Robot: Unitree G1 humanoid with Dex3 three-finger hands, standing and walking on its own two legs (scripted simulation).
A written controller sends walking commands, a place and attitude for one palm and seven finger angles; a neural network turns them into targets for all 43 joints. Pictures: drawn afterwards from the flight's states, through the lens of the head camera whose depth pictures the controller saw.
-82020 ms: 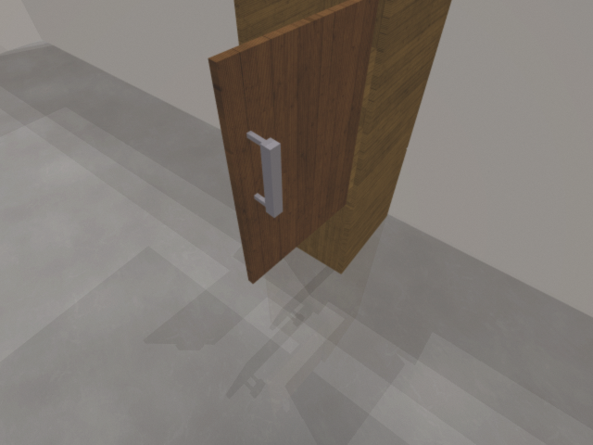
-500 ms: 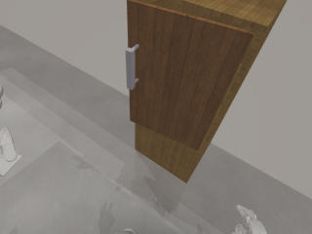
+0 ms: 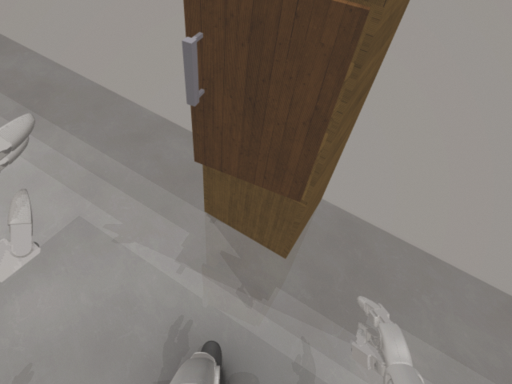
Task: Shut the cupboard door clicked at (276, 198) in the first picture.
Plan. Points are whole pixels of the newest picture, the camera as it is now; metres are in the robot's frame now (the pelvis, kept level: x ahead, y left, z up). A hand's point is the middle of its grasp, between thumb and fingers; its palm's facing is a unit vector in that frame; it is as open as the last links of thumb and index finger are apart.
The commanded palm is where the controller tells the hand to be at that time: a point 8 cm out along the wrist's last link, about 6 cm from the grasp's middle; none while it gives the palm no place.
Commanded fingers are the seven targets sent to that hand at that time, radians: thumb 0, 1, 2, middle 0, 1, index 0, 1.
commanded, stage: stop stepping back and stand still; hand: left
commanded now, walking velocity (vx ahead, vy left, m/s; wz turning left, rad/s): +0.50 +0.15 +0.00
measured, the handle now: (195, 70) +0.80 +0.19 +0.04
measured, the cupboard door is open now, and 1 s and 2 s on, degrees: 8 8 8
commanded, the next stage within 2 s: let the arm hang, fingers relaxed in 1.20 s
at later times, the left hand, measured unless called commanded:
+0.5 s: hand out of the picture +0.13 +0.28 +0.21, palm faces +0.43 -0.77 -0.47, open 7.4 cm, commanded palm +0.07 +0.33 +0.19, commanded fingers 0.00 0.90 0.90 -0.20 -0.30 -0.20 -0.30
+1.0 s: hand out of the picture +0.15 +0.32 +0.21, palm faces +0.45 -0.75 -0.49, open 7.4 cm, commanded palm +0.08 +0.36 +0.19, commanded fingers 0.00 0.90 0.90 -0.20 -0.30 -0.20 -0.30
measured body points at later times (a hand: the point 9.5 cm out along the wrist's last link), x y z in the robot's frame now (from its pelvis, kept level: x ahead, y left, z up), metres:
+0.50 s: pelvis -0.06 +0.02 +0.01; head -0.08 +0.05 +0.46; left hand +0.10 +0.32 +0.23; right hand +0.09 -0.19 -0.06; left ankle +0.00 +0.15 -0.72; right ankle -0.10 -0.08 -0.72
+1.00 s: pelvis -0.05 +0.06 +0.01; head -0.04 +0.08 +0.46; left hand +0.12 +0.36 +0.23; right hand +0.12 -0.16 -0.06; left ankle +0.00 +0.18 -0.72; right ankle -0.09 -0.07 -0.72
